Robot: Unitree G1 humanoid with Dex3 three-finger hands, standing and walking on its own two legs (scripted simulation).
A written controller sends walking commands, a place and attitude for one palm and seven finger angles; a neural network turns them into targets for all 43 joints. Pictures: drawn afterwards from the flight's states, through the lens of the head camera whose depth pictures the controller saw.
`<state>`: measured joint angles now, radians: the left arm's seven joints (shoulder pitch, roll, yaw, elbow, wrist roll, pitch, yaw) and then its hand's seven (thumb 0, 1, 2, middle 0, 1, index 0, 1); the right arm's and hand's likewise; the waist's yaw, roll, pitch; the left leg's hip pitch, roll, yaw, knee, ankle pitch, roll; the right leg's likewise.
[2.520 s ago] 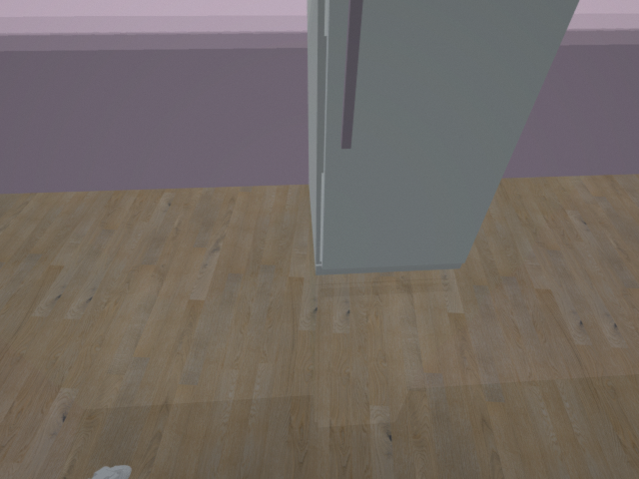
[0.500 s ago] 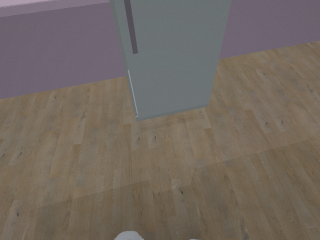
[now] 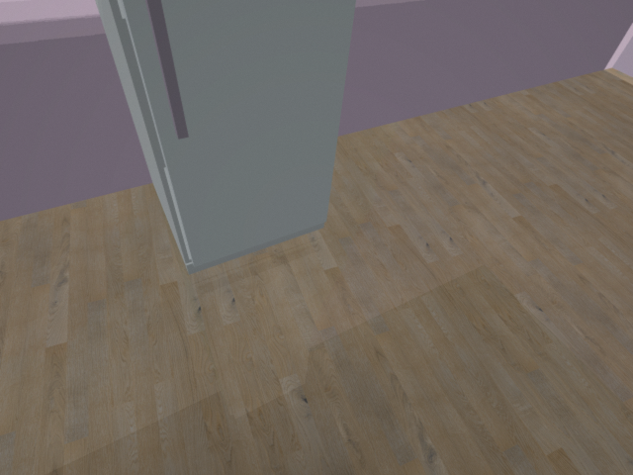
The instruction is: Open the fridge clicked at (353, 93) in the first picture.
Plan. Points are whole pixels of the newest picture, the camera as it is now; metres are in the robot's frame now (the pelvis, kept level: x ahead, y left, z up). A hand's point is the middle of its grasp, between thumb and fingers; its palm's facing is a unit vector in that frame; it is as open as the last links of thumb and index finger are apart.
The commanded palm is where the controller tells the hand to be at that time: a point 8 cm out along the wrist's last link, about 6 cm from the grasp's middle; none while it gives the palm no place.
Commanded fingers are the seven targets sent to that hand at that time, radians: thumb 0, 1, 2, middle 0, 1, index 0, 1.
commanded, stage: walk to a spot facing it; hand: left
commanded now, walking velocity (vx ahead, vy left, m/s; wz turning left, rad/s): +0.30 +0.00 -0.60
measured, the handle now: (164, 62) +0.89 +0.42 +0.08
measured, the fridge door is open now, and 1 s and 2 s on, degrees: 0 0 0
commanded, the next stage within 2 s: turn to face it in 0.70 s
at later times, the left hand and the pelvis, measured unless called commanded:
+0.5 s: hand (292, 359) +0.35 +0.06 -0.20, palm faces -0.39 -0.91 -0.11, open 7.3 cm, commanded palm none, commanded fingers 0.00 0.90 0.90 -0.20 -0.30 -0.20 -0.30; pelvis +0.17 -0.05 -0.03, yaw -20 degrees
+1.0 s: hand (276, 299) +0.47 +0.11 -0.19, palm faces -0.40 -0.90 -0.19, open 7.3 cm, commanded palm none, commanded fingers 0.00 0.90 0.90 -0.20 -0.30 -0.20 -0.30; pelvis +0.37 -0.06 -0.01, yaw -29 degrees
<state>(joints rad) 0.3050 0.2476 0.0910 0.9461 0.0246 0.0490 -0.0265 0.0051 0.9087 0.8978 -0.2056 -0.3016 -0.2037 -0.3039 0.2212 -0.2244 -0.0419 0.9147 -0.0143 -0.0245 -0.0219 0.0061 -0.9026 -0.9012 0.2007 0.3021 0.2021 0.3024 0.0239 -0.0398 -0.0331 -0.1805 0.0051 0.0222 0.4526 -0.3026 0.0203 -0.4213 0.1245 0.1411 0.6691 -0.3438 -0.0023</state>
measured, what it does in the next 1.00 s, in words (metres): walks ahead, turning right: right foot, then left foot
